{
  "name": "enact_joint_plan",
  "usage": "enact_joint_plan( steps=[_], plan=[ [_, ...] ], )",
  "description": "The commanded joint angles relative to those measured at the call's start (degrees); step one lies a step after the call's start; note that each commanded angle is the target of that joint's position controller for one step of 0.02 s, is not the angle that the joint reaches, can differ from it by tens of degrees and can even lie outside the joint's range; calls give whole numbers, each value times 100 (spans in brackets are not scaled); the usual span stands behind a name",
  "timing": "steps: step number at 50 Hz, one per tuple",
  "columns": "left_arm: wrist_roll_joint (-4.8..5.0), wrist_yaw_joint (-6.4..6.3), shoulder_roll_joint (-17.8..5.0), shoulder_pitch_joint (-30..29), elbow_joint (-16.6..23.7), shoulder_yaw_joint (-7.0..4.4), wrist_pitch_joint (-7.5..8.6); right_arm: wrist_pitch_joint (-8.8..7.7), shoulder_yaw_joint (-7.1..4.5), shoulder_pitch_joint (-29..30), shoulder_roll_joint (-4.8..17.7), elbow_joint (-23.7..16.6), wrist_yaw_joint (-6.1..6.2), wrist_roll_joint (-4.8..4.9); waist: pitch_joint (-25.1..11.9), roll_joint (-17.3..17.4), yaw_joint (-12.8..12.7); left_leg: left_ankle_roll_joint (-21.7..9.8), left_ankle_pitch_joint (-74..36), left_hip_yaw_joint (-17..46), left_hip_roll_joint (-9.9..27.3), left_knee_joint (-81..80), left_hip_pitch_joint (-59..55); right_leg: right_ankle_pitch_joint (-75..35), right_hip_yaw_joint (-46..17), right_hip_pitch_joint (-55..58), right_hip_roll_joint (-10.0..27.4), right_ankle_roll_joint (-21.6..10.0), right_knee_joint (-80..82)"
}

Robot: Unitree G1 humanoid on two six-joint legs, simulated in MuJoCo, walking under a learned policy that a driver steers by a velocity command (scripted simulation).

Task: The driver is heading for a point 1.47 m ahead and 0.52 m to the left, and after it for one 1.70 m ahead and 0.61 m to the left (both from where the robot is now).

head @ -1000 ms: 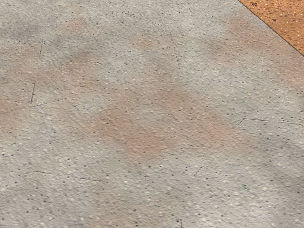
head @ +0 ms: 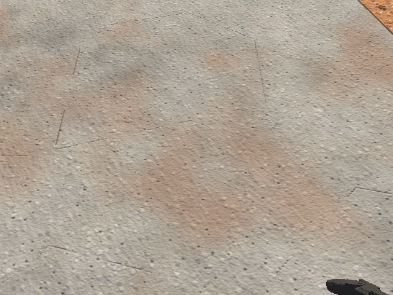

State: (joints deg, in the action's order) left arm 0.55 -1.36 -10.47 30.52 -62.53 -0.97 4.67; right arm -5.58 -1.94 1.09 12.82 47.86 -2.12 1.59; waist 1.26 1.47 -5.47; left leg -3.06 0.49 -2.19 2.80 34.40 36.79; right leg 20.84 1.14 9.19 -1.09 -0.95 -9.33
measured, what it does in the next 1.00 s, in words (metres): walks ahead: left foot, then right foot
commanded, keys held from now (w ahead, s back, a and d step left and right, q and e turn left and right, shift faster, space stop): no key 1.00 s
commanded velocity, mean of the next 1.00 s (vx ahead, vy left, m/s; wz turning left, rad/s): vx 0.08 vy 0.00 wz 0.00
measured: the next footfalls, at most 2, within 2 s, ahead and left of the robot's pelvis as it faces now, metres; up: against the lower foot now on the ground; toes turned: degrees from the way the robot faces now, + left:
left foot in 0.06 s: +0.24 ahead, +0.12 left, +0.00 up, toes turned +3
right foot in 0.44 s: +0.23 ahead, -0.11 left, +0.00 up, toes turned -1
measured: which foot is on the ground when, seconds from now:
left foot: up 0.00-0.04, down 0.06-1.00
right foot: down 0.00-0.08, up 0.10-0.42, down 0.44-1.00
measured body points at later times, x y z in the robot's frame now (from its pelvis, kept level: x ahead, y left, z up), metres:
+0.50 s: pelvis +0.16 +0.03 +0.01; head +0.17 +0.01 +0.46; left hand +0.23 +0.28 -0.13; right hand +0.24 -0.21 -0.14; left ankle +0.20 +0.11 -0.73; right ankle +0.19 -0.11 -0.73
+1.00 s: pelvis +0.21 +0.02 +0.01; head +0.22 +0.02 +0.46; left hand +0.24 +0.26 -0.15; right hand +0.26 -0.23 -0.14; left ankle +0.20 +0.11 -0.73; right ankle +0.20 -0.11 -0.73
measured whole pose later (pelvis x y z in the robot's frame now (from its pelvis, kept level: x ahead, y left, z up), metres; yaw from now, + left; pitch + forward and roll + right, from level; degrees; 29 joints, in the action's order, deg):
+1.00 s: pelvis +0.21 +0.02 +0.01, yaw +0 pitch -1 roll +0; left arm 0.2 -2.6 -10.2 12.1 -62.5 -2.9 0.6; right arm -0.3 -1.7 -10.8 11.6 61.0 1.7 0.3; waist 2.2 -0.1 0.1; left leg -1.9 16.2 -2.8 -0.8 28.2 11.2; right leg 16.4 0.7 -10.8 1.1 0.7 -28.1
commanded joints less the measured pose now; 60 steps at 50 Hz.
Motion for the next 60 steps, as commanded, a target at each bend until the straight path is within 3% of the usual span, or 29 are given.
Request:
enact_joint_plan(
  steps=[1, 2, 3, 4, 5, 6, 7, 8, 9, 11, 13, 16, 19, 21, 22, 23, 24, 25, 26, 30, 39, 52, 54, 55, 57, 58, 60],
  plan=[
    [-21, -45, -1069, -44, 178, -219, -23, -110, -198, -291, 640, -264, -29, -52, 159, -928, 755, -243, -183, -178, -460, -258, -1377, -5447, -333, -714, 1317, -536, -890],
    [-44, -38, -1037, -176, 219, -208, -68, -116, -311, -1219, 825, 47, -9, -61, -397, -938, 1202, -382, -454, -233, -620, -346, -2431, -5997, -196, -802, 1104, -365, -1871],
    [-73, -10, -985, -224, 305, -176, -66, -93, -386, -1972, 1056, 272, 42, -101, -900, -787, 1509, -555, -1470, 134, -172, -347, -3786, -5196, -120, -1583, 833, -130, -3060],
    [-210, 46, -417, 391, 351, -24, -15, -30, -450, -2536, 1579, 402, 86, -303, -1902, 744, 1224, -1327, -3468, 1973, 1494, 43, -5834, -1284, 58, -3335, 6, 169, -5442],
    [-22, 102, -109, 1053, 108, 64, 101, 7, -356, -2625, 1395, 443, 40, -315, -3108, 1382, 1055, -2087, -3564, 3937, 2376, -835, -6319, 1756, -953, -3855, -594, 241, -7000],
    [96, 123, -628, 616, 169, -89, 139, 43, -300, -2000, 1135, 344, 17, -200, -2422, 748, 951, -1791, -2720, 3277, 2016, -1137, -5198, 1441, -1146, -3934, -170, 192, -7273],
    [134, 83, -724, -108, 402, -118, 101, 47, -198, -1233, 824, 208, 23, -124, -1371, 381, 781, -1479, -2295, 2350, 1718, -1308, -4127, 1056, -682, -4198, 167, 188, -6997],
    [63, 6, -718, -460, 459, -149, 32, 7, -107, -840, 597, 170, 0, -123, -865, -124, 621, -1300, -2348, 1783, 1454, -1560, -3182, 741, -550, -3999, 407, 221, -6650],
    [2, -64, -673, -455, 473, -200, -64, -33, -71, -672, 483, 199, -11, -181, -687, -64, 447, -1177, -2381, 1353, 1230, -1704, -2516, 511, -556, -3571, 591, 208, -6238],
    [-24, -116, -414, -212, 422, -197, -224, -56, -41, -626, 413, 352, -27, -335, -590, 168, 205, -1156, -2460, 852, 963, -1937, -1681, 240, -485, -2804, 640, 193, -5628],
    [-39, -176, -290, -319, 498, -178, -296, -71, -36, -589, 497, 438, 25, -397, -572, 329, 95, -1200, -2513, 572, 850, -2013, -1421, 106, -404, -2590, 633, 233, -4654],
    [-83, -204, -461, -860, 643, -200, -418, 42, -85, -693, 716, 493, 161, -324, -724, 377, 270, -1154, -753, 666, 853, -2164, -1492, -409, -344, -2378, 618, 273, -3529],
    [-77, -186, -602, -1189, 683, -261, -511, 178, -80, -748, 737, 554, 242, -226, -399, 390, 310, -957, 1783, 924, 806, -2402, -1222, -903, -238, -2101, 511, 208, -2775],
    [-156, -170, -593, -1268, 640, -276, -494, 229, -11, -854, 537, 625, 270, -164, -117, 227, 274, -644, 2641, 937, 601, -2276, -1083, -1068, -166, -1810, 460, 80, -2058],
    [-193, -173, -634, -1273, 652, -273, -474, 238, 28, -1083, 429, 718, 266, -163, 0, 46, 306, -412, 2862, 917, 461, -2146, -1094, -1314, -369, -1722, 649, -7, -1628],
    [-179, -188, -829, -1264, 671, -289, -448, 233, 24, -1263, 427, 735, 261, -190, 94, -291, 485, -219, 2693, 759, 206, -1774, -1085, -1580, -612, -1719, 914, -132, -1459],
    [-76, -171, -1130, -1419, 536, -382, -424, 278, -5, -1587, 405, 760, 295, -179, 190, -1093, 814, -94, 2256, 272, -200, -1685, -1455, -610, -634, -2351, 815, -274, -1361],
    [-57, -132, -796, -1501, 536, -335, -378, 315, -12, -1472, 486, 803, 338, -222, 223, -997, 681, -5, 1870, 147, -242, -1423, -1966, -96, -597, -2759, 685, -212, -1147],
    [-93, -119, -633, -1551, 504, -295, -334, 347, -26, -1437, 496, 795, 359, -208, 158, -925, 694, -20, 1642, 141, -215, -1323, -2187, -58, -562, -2853, 659, -108, -1067],
    [-50, -107, -626, -1549, 415, -306, -218, 374, -24, -1453, 439, 894, 369, -200, -174, -496, 625, -91, 831, 183, -123, -1168, -2354, -1412, -402, -2313, 544, -1, -1412],
    [-34, -124, -611, -1456, 216, -295, -298, 449, -49, -1442, 409, 1048, 368, -136, -277, -162, 559, -58, -147, 190, -74, -937, -2647, -2231, -272, -2018, 457, -42, -1653],
    [-43, -154, -514, -1563, 48, -285, -411, 502, -78, -1413, 411, 1241, 404, -135, -30, -172, 553, -36, -43, 264, -29, -1036, -2661, -1911, -183, -1954, 376, 20, -1524],
    [-5, -160, -464, -1423, -62, -291, -435, 523, -115, -1576, 449, 1358, 413, -88, -62, -73, 564, -156, 1658, 250, -115, -1117, -2650, -400, 82, -2060, 135, -30, -1715],
    [25, -163, -474, -1475, -36, -303, -428, 529, -171, -1629, 587, 1364, 423, -41, 133, 63, 617, -319, 3014, 491, 9, -1282, -2518, 503, 212, -2412, 15, -91, -1980],
    [54, -147, -348, -1849, 199, -268, -300, 444, -265, -2036, 865, 1397, 425, 18, 594, 618, 829, -856, 4799, 1918, 974, -2150, -2569, 903, 380, -3465, -35, -156, -2924],
    [80, -106, -290, -2065, 327, -249, -207, 368, -323, -2159, 1031, 1417, 423, 13, 793, 848, 893, -1190, 5009, 2785, 1542, -2555, -2502, 687, 240, -3771, 109, -221, -3522],
    [139, -21, -462, -2352, 494, -308, -66, 174, -324, -2160, 958, 1353, 408, -114, 912, 675, 925, -1434, 4288, 3357, 2012, -2759, -2816, 1037, -251, -4678, 514, -336, -4703]
  ],
)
